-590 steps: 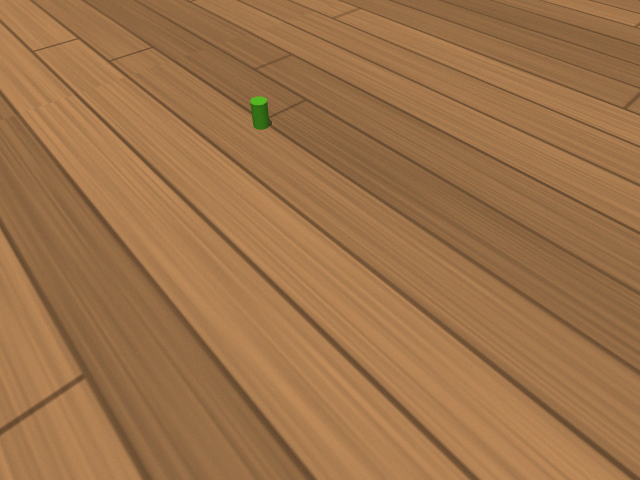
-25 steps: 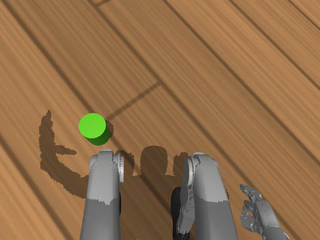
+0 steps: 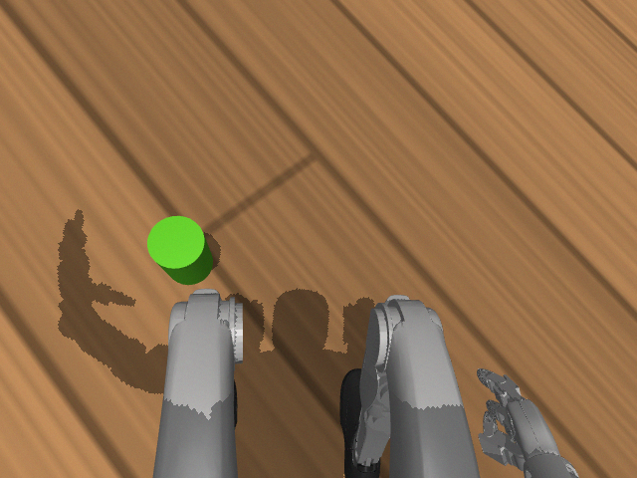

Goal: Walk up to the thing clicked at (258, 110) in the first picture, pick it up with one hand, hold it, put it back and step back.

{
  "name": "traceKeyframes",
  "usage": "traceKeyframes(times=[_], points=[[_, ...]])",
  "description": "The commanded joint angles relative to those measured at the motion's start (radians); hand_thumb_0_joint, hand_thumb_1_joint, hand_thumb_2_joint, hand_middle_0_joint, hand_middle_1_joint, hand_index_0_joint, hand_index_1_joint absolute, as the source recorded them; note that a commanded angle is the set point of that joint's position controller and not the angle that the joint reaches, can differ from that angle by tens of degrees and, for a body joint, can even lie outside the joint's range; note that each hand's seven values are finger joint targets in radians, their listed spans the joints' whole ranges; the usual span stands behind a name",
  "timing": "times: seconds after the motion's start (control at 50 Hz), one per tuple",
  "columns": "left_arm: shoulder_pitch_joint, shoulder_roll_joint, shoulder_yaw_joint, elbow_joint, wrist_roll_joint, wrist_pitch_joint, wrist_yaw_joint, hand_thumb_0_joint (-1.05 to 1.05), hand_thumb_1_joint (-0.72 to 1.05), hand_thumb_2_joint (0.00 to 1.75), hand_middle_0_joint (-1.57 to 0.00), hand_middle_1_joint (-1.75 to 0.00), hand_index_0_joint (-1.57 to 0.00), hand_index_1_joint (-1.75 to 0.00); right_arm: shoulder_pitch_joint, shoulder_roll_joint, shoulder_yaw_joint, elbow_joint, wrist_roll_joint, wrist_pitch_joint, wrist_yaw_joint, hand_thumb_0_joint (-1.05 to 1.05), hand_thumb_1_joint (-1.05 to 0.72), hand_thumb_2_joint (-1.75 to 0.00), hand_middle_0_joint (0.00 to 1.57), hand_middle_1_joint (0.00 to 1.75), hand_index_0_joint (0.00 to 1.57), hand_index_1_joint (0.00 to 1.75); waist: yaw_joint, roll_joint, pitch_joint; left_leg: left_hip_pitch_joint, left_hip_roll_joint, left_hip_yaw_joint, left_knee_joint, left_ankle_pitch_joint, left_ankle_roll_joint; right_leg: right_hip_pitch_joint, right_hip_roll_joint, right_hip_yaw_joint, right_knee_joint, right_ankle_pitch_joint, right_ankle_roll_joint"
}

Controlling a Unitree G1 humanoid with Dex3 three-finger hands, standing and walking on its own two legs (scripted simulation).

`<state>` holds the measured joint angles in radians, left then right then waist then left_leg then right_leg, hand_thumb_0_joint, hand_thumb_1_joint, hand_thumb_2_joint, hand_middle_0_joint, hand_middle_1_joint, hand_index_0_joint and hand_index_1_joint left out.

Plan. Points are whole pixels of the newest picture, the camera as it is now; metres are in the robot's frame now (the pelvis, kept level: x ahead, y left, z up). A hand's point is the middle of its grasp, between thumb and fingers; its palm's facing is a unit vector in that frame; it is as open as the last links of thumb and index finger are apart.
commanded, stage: go down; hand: left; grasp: from the side
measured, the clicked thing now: (183, 253) +0.43 +0.23 -0.32
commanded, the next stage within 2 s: approach in 0.24 s
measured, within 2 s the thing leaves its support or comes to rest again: neither
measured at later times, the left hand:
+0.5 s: hand out of the picture +0.35 +0.42 -0.02, palm faces +0.22 -0.97 -0.11, open 17.5 cm
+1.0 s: hand (101, 258) +0.38 +0.33 -0.23, palm faces +0.08 -1.00 +0.03, open 17.5 cm
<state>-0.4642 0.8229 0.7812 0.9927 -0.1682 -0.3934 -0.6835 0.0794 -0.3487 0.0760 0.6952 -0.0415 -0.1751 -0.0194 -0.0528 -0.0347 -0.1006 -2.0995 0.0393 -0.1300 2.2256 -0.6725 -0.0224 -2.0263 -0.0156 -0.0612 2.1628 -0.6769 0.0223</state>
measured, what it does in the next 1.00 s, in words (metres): lowers itself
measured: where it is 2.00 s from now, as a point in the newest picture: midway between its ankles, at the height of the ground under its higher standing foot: (288, 450)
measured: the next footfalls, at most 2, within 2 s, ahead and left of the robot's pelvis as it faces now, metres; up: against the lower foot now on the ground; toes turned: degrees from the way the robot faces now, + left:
none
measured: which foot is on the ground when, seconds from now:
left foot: down 0.00-1.00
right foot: down 0.00-1.00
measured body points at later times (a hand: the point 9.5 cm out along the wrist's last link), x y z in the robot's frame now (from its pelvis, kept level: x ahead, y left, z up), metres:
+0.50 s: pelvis +0.00 +0.00 -0.02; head +0.20 +0.07 +0.37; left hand +0.33 +0.47 -0.02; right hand +0.17 -0.27 -0.13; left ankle +0.09 +0.13 -0.36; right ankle +0.10 -0.13 -0.36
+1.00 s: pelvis +0.00 +0.01 -0.10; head +0.23 +0.15 +0.26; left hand +0.37 +0.38 -0.23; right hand +0.19 -0.25 -0.15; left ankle +0.09 +0.13 -0.36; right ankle +0.10 -0.13 -0.36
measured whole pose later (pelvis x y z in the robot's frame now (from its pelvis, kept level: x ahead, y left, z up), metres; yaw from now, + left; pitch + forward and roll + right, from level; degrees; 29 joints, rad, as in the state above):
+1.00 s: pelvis +0.00 +0.01 -0.10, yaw -6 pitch +19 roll -12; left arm -0.53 0.83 0.72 1.31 -0.27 -0.87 -0.68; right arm -0.14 -0.37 0.33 0.67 -0.23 -0.14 0.05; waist -0.16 -0.21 0.17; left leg -2.23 0.03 -0.28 2.60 -0.73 -0.03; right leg -2.12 0.04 -0.15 2.44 -0.68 0.04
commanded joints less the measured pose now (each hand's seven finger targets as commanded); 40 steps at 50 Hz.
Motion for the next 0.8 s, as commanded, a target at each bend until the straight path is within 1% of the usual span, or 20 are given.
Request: traceKeyframes(times=[0.0, 0.02, 0.06, 0.12, 0.16, 0.2, 0.22, 0.3, 0.32, 0.34, 0.36, 0.4, 0.44, 0.54, 0.56, 0.62, 0.7, 0.72, 0.76, 0.78], points=[[-0.131, 0.416, 0.086, -0.187, -0.042, -0.057, 0.004, 0.0, -0.53, 0.12, -0.03, -0.1, -0.02, -0.1, 0.103, -0.242, -0.088, -0.067, 0.007, -0.029, -0.021, 0.0, -0.91, -0.91, 0.2, 0.3, 0.2, 0.3, 0.056, 0.248, -0.577, 0.467, -0.009, 0.054, -0.317, 0.059, 0.041, 0.224, 0.03, -0.042, -0.213, 0.075, -0.063], [-0.142, 0.427, 0.091, -0.203, -0.043, -0.06, 0.005, 0.0, -0.53, 0.12, -0.03, -0.1, -0.02, -0.1, 0.1, -0.238, -0.087, -0.07, 0.006, -0.027, -0.02, 0.0, -0.91, -0.91, 0.2, 0.3, 0.2, 0.3, 0.056, 0.249, -0.58, 0.456, -0.009, 0.06, -0.31, 0.06, 0.041, 0.23, 0.03, -0.041, -0.215, 0.071, -0.062], [-0.119, 0.397, 0.084, -0.177, -0.047, -0.06, -0.001, 0.0, -0.54, 0.13, -0.03, -0.11, -0.03, -0.11, 0.108, -0.241, -0.086, -0.057, 0.007, -0.026, -0.018, 0.0, -0.91, -0.91, 0.2, 0.3, 0.2, 0.3, 0.052, 0.247, -0.576, 0.47, -0.008, 0.052, -0.303, 0.098, 0.038, 0.214, 0.03, -0.046, -0.194, 0.099, -0.064], [-0.141, 0.418, 0.093, -0.181, -0.049, -0.068, -0.003, 0.0, -0.53, 0.12, -0.03, -0.1, -0.02, -0.1, 0.102, -0.246, -0.085, -0.058, 0.006, -0.027, -0.018, 0.0, -0.91, -0.91, 0.2, 0.3, 0.2, 0.3, 0.049, 0.264, -0.568, 0.481, -0.005, 0.038, -0.304, 0.09, 0.036, 0.184, 0.028, -0.047, -0.177, 0.096, -0.065], [-0.158, 0.391, 0.075, -0.164, -0.052, -0.073, -0.011, 0.0, -0.55, 0.13, -0.03, -0.1, -0.02, -0.11, 0.116, -0.239, -0.083, -0.046, 0.003, -0.025, -0.016, 0.0, -0.91, -0.91, 0.2, 0.3, 0.2, 0.3, 0.031, 0.239, -0.551, 0.45, -0.008, 0.049, -0.285, 0.081, 0.039, 0.194, 0.029, -0.045, -0.187, 0.085, -0.063], [-0.171, 0.437, 0.103, -0.183, -0.057, -0.08, -0.011, 0.0, -0.53, 0.13, -0.03, -0.1, -0.02, -0.1, 0.094, -0.243, -0.08, -0.067, 0.003, -0.029, -0.017, 0.0, -0.91, -0.91, 0.2, 0.3, 0.2, 0.3, 0.043, 0.229, -0.562, 0.42, -0.012, 0.065, -0.271, 0.073, 0.047, 0.215, 0.031, -0.038, -0.197, 0.077, -0.061], [-0.166, 0.431, 0.105, -0.171, -0.061, -0.082, -0.014, 0.0, -0.54, 0.12, -0.03, -0.1, -0.02, -0.11, 0.113, -0.236, -0.076, -0.05, -0.002, -0.027, -0.015, 0.0, -0.91, -0.91, 0.2, 0.3, 0.2, 0.3, 0.043, 0.218, -0.582, 0.413, -0.014, 0.078, -0.253, 0.095, 0.047, 0.254, 0.032, -0.033, -0.202, 0.092, -0.058], [-0.158, 0.442, 0.11, -0.153, -0.057, -0.084, -0.026, 0.0, -0.53, 0.13, -0.03, -0.1, -0.02, -0.11, 0.108, -0.25, -0.076, -0.046, -0.003, -0.025, -0.016, 0.0, -0.91, -0.91, 0.2, 0.3, 0.2, 0.3, 0.046, 0.243, -0.585, 0.442, -0.011, 0.066, -0.255, 0.11, 0.042, 0.213, 0.031, -0.041, -0.174, 0.101, -0.062], [-0.162, 0.446, 0.114, -0.15, -0.058, -0.086, -0.028, 0.0, -0.58, 0.16, -0.06, -0.14, -0.03, -0.17, 0.102, -0.252, -0.075, -0.048, -0.004, -0.024, -0.016, 0.0, -0.93, -0.91, 0.2, 0.3, 0.2, 0.3, 0.042, 0.242, -0.584, 0.441, -0.011, 0.062, -0.252, 0.113, 0.042, 0.211, 0.031, -0.044, -0.169, 0.104, -0.062], [-0.162, 0.459, 0.126, -0.142, -0.059, -0.085, -0.028, 0.0, -0.6, 0.08, -0.07, -0.1, -0.04, -0.12, 0.107, -0.253, -0.072, -0.048, -0.006, -0.023, -0.015, 0.0, -0.9, -0.9, 0.2, 0.3, 0.2, 0.3, 0.044, 0.241, -0.588, 0.439, -0.011, 0.062, -0.246, 0.119, 0.041, 0.216, 0.031, -0.045, -0.163, 0.108, -0.062], [-0.147, 0.454, 0.126, -0.121, -0.065, -0.089, -0.031, 0.0, -0.61, 0.08, -0.07, -0.11, -0.04, -0.13, 0.1, -0.249, -0.068, -0.048, -0.005, -0.023, -0.014, 0.0, -0.91, -0.91, 0.2, 0.3, 0.2, 0.3, 0.044, 0.222, -0.568, 0.408, -0.011, 0.064, -0.24, 0.102, 0.043, 0.214, 0.033, -0.046, -0.164, 0.092, -0.061], [-0.127, 0.396, 0.108, -0.058, -0.087, -0.102, -0.045, 0.0, -0.61, 0.07, -0.07, -0.11, -0.05, -0.13, 0.091, -0.242, -0.058, -0.042, -0.008, -0.027, -0.011, 0.0, -0.91, -0.91, 0.2, 0.3, 0.2, 0.3, 0.027, 0.173, -0.517, 0.351, -0.013, 0.068, -0.21, 0.085, 0.049, 0.208, 0.039, -0.049, -0.166, 0.078, -0.057], [-0.141, 0.342, 0.086, -0.021, -0.11, -0.131, -0.061, 0.0, -0.61, 0.06, -0.07, -0.11, -0.05, -0.13, 0.085, -0.242, -0.051, -0.041, -0.012, -0.034, -0.007, 0.0, -0.91, -0.91, 0.2, 0.3, 0.2, 0.3, 0.003, 0.148, -0.484, 0.317, -0.012, 0.067, -0.181, 0.073, 0.051, 0.189, 0.043, -0.055, -0.155, 0.069, -0.055], [-0.19, 0.283, 0.041, 0.074, -0.168, -0.241, -0.103, 0.0, -0.55, 0.07, -0.06, -0.1, -0.04, -0.11, 0.032, -0.256, -0.017, -0.05, -0.03, -0.059, 0.002, 0.0, -0.9, -0.9, 0.2, 0.3, 0.2, 0.3, -0.04, 0.096, -0.438, 0.258, -0.006, 0.056, -0.104, 0.049, 0.049, 0.163, 0.056, -0.073, -0.114, 0.054, -0.051], [-0.219, 0.288, 0.034, 0.08, -0.173, -0.267, -0.105, 0.0, -0.57, 0.07, -0.07, -0.1, -0.05, -0.11, 0.023, -0.258, -0.01, -0.056, -0.035, -0.062, 0.004, 0.0, -0.9, -0.9, 0.2, 0.3, 0.2, 0.3, -0.049, 0.1, -0.439, 0.243, -0.006, 0.053, -0.091, 0.037, 0.049, 0.168, 0.058, -0.077, -0.109, 0.048, -0.05], [-0.239, 0.313, 0.032, 0.099, -0.181, -0.338, -0.109, 0.0, -0.55, 0.07, -0.06, -0.1, -0.04, -0.11, -0.009, -0.275, 0.014, -0.06, -0.056, -0.067, 0.009, 0.0, -0.9, -0.9, 0.2, 0.3, 0.2, 0.3, -0.047, 0.135, -0.446, 0.259, -0.002, 0.047, -0.061, 0.02, 0.041, 0.15, 0.064, -0.093, -0.07, 0.038, -0.052], [-0.219, 0.422, 0.078, 0.113, -0.162, -0.423, -0.084, 0.0, -0.52, 0.08, -0.07, -0.11, -0.05, -0.12, -0.062, -0.303, 0.054, -0.069, -0.091, -0.051, 0.018, 0.0, -0.9, -0.9, 0.2, 0.3, 0.2, 0.3, -0.021, 0.231, -0.462, 0.314, 0.01, 0.033, -0.034, 0.062, 0.023, 0.147, 0.07, -0.11, -0.006, 0.07, -0.057], [-0.247, 0.44, 0.088, 0.122, -0.156, -0.44, -0.072, 0.0, -0.54, 0.08, -0.07, -0.11, -0.05, -0.13, -0.069, -0.307, 0.069, -0.066, -0.102, -0.042, 0.019, 0.0, -0.91, -0.9, 0.2, 0.3, 0.2, 0.3, -0.03, 0.259, -0.458, 0.319, 0.01, 0.034, -0.021, 0.073, 0.02, 0.165, 0.07, -0.11, 0.001, 0.087, -0.056], [-0.234, 0.413, 0.069, 0.155, -0.143, -0.468, -0.06, 0.0, -0.57, 0.09, -0.07, -0.12, -0.05, -0.14, -0.095, -0.312, 0.09, -0.067, -0.122, -0.026, 0.023, 0.0, -0.91, -0.91, 0.2, 0.3, 0.2, 0.3, -0.042, 0.289, -0.439, 0.329, 0.016, 0.023, -0.017, 0.077, 0.014, 0.159, 0.073, -0.126, 0.025, 0.096, -0.056], [-0.212, 0.422, 0.07, 0.16, -0.133, -0.48, -0.05, 0.0, -0.56, 0.09, -0.07, -0.12, -0.05, -0.13, -0.106, -0.317, 0.096, -0.07, -0.133, -0.018, 0.026, 0.0, -0.91, -0.9, 0.2, 0.3, 0.2, 0.3, -0.037, 0.305, -0.441, 0.34, 0.019, 0.018, -0.01, 0.081, 0.014, 0.157, 0.077, -0.132, 0.033, 0.103, -0.055]])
